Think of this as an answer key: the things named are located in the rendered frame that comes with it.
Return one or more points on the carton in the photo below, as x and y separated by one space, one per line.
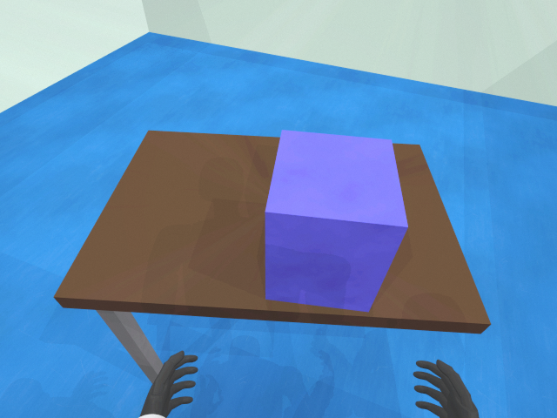
334 220

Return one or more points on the robot right hand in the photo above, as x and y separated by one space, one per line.
454 397

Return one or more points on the table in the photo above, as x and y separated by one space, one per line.
183 233

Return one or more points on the robot left hand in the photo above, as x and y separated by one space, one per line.
158 400

